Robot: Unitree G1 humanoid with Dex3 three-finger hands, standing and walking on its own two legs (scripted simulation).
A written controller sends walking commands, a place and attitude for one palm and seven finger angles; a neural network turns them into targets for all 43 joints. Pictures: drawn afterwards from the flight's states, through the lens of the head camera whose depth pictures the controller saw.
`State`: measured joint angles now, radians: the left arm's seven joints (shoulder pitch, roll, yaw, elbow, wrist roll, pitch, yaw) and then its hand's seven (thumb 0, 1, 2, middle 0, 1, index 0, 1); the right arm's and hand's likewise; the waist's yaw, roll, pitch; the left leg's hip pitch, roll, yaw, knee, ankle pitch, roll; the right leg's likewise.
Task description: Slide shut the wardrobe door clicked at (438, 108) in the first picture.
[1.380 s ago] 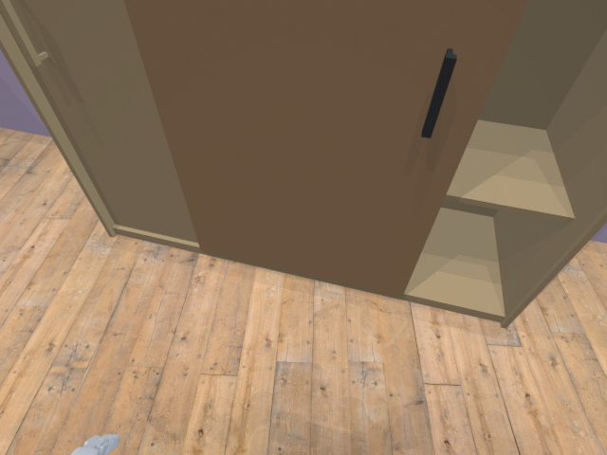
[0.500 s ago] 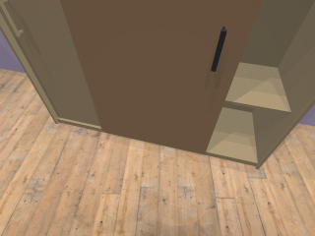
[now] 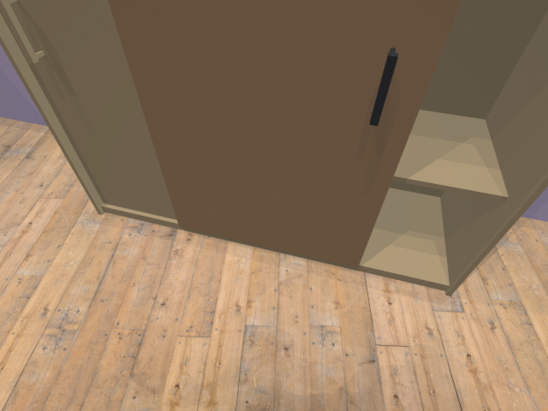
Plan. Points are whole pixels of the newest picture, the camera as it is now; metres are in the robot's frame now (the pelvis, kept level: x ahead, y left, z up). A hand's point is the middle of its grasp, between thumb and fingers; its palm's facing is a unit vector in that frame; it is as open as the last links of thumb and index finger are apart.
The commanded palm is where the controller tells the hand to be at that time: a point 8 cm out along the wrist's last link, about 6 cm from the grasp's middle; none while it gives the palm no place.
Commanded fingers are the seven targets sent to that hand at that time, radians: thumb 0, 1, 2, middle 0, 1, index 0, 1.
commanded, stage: look at it before walking up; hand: left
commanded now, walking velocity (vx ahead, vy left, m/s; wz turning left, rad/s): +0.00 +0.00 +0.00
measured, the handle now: (383, 87) +0.80 -0.21 +0.08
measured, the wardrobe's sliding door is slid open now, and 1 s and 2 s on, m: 0.37 0.37 0.37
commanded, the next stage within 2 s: turn to face it in 0.06 s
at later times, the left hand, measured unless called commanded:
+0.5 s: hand out of the picture +0.07 +0.23 -0.17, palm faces -0.07 -0.95 -0.31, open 7.4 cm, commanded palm none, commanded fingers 0.00 0.90 0.90 -0.20 -0.30 -0.20 -0.30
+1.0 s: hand out of the picture +0.11 +0.17 -0.17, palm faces -0.23 -0.95 -0.19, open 7.3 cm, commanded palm none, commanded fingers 0.00 0.90 0.90 -0.20 -0.30 -0.20 -0.30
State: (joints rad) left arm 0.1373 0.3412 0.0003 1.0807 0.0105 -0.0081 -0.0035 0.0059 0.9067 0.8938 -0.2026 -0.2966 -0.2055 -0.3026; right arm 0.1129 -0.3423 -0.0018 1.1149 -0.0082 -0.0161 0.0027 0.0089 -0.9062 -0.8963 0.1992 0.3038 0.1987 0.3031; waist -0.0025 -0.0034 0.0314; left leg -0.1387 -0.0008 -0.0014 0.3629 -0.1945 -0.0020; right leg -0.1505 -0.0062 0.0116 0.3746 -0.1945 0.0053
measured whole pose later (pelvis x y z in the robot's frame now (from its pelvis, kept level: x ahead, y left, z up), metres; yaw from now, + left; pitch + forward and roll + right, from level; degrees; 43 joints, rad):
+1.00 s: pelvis +0.01 -0.01 +0.00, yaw -14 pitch +1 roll -1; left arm 0.25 0.21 0.08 0.97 0.03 0.06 -0.05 0.01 0.91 0.89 -0.20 -0.30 -0.20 -0.30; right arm 0.37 -0.20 -0.05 1.08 -0.04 -0.04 -0.03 0.01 -0.91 -0.90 0.20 0.30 0.20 0.30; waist -0.04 0.01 0.01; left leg -0.15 0.12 0.21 0.43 -0.29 -0.03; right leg -0.46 -0.05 -0.06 0.87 -0.36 0.01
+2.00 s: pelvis +0.29 -0.24 -0.02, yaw -16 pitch +0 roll +0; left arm 0.18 0.15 0.06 1.04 0.02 -0.05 0.01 0.00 0.92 0.89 -0.20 -0.30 -0.20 -0.30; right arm 0.38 -0.16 -0.06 1.15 -0.02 0.01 -0.02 0.01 -0.91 -0.90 0.20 0.30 0.20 0.30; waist -0.04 0.04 0.06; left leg -0.34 0.10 0.05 1.07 -0.47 0.00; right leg -0.35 -0.05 -0.16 0.57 -0.22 -0.03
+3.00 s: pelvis +0.29 -0.18 -0.01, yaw -16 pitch -1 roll -1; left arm 0.30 0.14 -0.02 1.09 0.01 -0.03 0.05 0.01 0.92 0.89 -0.20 -0.30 -0.20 -0.30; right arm 0.32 -0.16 0.00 1.10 -0.02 0.00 -0.01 0.01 -0.92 -0.90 0.20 0.30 0.19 0.30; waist -0.03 0.01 0.03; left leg -0.26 -0.01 0.08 0.47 -0.19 0.05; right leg -0.15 0.01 -0.04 0.45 -0.28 -0.01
